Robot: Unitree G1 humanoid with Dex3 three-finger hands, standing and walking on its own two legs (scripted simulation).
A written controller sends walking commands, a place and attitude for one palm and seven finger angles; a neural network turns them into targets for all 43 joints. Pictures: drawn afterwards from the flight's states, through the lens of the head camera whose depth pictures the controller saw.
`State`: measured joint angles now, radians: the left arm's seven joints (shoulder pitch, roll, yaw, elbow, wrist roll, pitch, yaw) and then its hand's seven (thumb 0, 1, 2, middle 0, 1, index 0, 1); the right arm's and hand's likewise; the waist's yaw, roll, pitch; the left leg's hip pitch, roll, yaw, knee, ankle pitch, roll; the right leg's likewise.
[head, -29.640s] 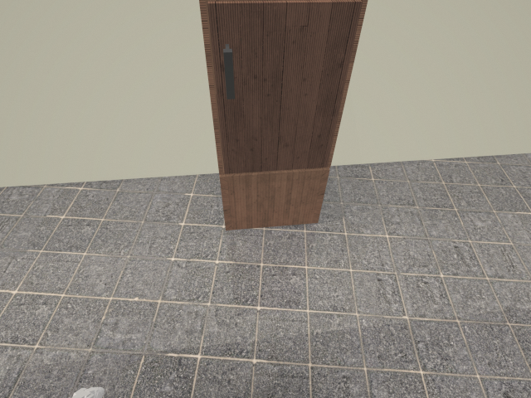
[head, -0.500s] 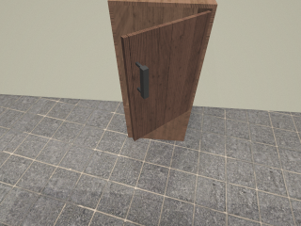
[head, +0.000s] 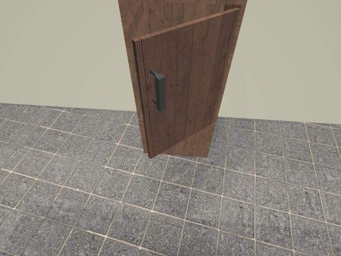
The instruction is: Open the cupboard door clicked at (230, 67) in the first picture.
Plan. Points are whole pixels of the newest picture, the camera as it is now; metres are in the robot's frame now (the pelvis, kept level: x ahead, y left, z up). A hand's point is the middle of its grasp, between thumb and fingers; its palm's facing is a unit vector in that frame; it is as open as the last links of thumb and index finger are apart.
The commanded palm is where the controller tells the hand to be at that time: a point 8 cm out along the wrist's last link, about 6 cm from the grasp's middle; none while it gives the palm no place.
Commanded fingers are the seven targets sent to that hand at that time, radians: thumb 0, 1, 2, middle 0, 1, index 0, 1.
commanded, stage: look to check the result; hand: left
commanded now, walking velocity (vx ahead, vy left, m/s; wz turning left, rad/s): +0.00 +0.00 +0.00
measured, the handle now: (157, 90) +0.60 +0.08 +0.04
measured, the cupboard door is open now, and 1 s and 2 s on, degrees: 40 40 40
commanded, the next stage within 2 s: walk to a spot facing it in 0.18 s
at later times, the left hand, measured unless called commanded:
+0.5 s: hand out of the picture +0.05 +0.20 -0.18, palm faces -0.03 -0.97 -0.25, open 7.4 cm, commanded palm none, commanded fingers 0.00 0.90 0.90 -0.20 -0.30 -0.20 -0.30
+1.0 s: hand out of the picture +0.07 +0.15 -0.17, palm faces -0.26 -0.93 -0.27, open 7.4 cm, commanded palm none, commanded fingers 0.00 0.90 0.90 -0.20 -0.30 -0.20 -0.30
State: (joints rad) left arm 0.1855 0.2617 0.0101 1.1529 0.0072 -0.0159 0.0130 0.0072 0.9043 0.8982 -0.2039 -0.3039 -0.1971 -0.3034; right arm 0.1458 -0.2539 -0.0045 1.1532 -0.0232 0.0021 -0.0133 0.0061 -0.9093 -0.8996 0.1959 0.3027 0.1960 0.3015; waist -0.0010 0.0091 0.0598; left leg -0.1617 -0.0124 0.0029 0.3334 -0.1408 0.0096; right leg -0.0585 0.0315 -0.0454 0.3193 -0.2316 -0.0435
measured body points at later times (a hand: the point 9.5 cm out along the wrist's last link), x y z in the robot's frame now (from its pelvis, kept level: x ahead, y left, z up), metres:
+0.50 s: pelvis +0.00 +0.00 +0.00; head +0.02 -0.01 +0.44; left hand +0.05 +0.25 -0.16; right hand +0.05 -0.26 -0.16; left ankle +0.03 +0.11 -0.75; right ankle -0.03 -0.09 -0.75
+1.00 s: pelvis -0.02 -0.03 -0.01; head +0.02 -0.06 +0.44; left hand +0.09 +0.20 -0.15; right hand -0.02 -0.30 -0.16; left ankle +0.01 +0.12 -0.67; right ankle -0.05 -0.11 -0.75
